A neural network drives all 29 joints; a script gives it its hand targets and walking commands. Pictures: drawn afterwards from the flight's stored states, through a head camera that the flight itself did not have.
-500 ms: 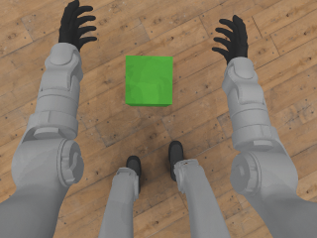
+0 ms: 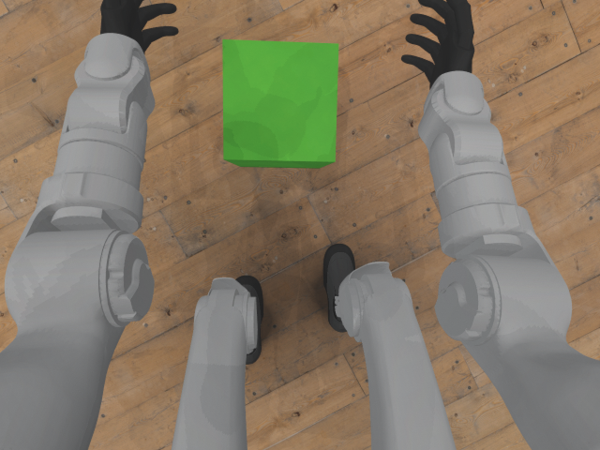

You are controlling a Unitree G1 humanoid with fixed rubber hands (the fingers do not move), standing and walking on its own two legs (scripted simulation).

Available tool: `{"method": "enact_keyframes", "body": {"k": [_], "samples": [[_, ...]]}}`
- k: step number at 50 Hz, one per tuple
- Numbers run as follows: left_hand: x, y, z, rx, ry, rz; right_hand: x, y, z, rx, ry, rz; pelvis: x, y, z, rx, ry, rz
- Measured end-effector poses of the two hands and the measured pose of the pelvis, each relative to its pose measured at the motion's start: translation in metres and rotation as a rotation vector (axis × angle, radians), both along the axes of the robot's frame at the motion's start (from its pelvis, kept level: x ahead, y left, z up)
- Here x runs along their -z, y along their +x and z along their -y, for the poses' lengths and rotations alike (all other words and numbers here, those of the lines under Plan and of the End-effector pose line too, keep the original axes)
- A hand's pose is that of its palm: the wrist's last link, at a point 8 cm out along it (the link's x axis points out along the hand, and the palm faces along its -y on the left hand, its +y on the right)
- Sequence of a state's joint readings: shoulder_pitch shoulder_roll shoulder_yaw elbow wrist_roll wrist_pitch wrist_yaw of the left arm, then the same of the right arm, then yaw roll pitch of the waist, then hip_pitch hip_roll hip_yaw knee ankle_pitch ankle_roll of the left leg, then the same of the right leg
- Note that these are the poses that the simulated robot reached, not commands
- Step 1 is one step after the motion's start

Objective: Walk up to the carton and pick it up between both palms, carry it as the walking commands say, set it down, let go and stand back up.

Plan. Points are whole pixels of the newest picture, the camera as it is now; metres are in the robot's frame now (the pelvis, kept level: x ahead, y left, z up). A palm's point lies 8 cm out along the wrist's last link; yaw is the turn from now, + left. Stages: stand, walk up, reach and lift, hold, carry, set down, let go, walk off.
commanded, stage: reach and lift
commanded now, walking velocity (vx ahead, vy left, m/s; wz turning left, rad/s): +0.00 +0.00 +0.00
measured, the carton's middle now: (280, 116) +0.52 +0.00 -0.44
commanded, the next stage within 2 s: none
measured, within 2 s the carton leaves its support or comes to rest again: neither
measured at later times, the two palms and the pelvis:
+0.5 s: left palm (177, 83) +0.55 +0.15 -0.28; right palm (401, 106) +0.50 -0.18 -0.30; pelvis -0.04 +0.00 -0.11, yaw +0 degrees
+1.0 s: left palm (189, 104) +0.54 +0.15 -0.37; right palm (384, 113) +0.51 -0.18 -0.38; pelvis -0.04 +0.00 -0.19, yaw +0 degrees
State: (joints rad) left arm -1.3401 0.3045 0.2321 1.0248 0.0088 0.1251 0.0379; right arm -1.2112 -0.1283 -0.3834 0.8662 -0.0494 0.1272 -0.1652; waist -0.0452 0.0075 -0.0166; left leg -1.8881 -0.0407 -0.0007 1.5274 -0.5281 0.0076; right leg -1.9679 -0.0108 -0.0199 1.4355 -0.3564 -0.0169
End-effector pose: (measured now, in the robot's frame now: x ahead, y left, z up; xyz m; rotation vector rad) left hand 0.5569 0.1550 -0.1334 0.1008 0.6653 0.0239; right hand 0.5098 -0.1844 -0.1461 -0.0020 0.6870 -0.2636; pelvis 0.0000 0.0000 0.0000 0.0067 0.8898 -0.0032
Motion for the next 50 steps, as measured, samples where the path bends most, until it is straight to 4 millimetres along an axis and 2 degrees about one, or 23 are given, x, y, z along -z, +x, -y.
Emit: {"method": "enact_keyframes", "body": {"k": [6, 10, 22, 31, 35, 42, 50], "samples": [[0.046, -0.009, -0.005, -0.018, 0.003, -0.018, 0.04, -0.004, 0.005, -0.006, -0.006, -0.001, 0.036, -0.008, 0.002, -0.001, 0.004, 0.027], [0.068, -0.009, -0.008, -0.023, 0.013, -0.006, 0.06, -0.002, 0.008, -0.004, -0.017, 0.004, 0.055, -0.018, 0.003, -0.007, 0.001, 0.087], [0.128, -0.003, 0.006, -0.002, 0.002, -0.002, 0.132, -0.003, -0.002, -0.02, 0.016, -0.015, 0.103, -0.037, 0.002, -0.01, -0.005, 0.245], [0.191, -0.017, 0.011, 0.004, 0.001, -0.052, 0.19, -0.012, 0.0, -0.015, 0.036, -0.065, 0.142, -0.042, 0.0, -0.009, -0.008, 0.297], [0.207, -0.018, 0.01, 0.0, -0.007, -0.062, 0.203, -0.011, 0.005, -0.013, 0.023, -0.078, 0.159, -0.044, 0.0, -0.008, -0.009, 0.302], [0.231, -0.019, 0.009, 0.006, -0.013, -0.087, 0.23, -0.012, 0.0, -0.028, 0.035, -0.111, 0.178, -0.046, -0.001, -0.015, -0.013, 0.292], [0.239, -0.016, 0.002, 0.0, -0.016, -0.052, 0.233, 0.0, -0.005, -0.025, 0.032, -0.082, 0.187, -0.043, -0.001, -0.021, -0.021, 0.291]]}}
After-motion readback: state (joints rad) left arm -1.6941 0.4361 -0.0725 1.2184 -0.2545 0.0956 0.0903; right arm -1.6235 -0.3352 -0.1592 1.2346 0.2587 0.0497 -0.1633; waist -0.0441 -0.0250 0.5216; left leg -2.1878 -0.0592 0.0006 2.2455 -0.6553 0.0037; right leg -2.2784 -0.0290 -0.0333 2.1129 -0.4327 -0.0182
